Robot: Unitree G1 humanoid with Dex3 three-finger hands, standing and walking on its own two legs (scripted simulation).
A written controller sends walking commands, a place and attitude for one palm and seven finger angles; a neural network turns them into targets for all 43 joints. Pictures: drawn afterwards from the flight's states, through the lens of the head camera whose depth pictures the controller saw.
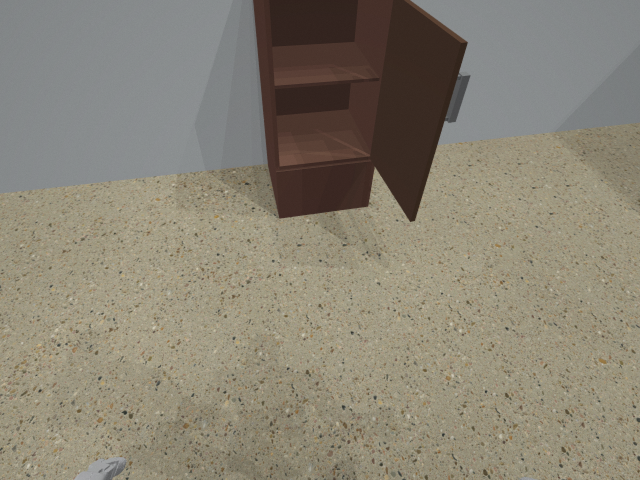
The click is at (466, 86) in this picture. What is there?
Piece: cupboard door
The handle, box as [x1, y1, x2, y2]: [445, 71, 470, 122]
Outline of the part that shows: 465,71 459,72 445,118 445,120 448,122 455,121 470,75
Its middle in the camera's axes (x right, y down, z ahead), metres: +0.36 -0.38 +1.06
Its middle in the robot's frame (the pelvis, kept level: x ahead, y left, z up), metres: +1.07 -0.30 -0.04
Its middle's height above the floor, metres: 0.72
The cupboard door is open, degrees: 94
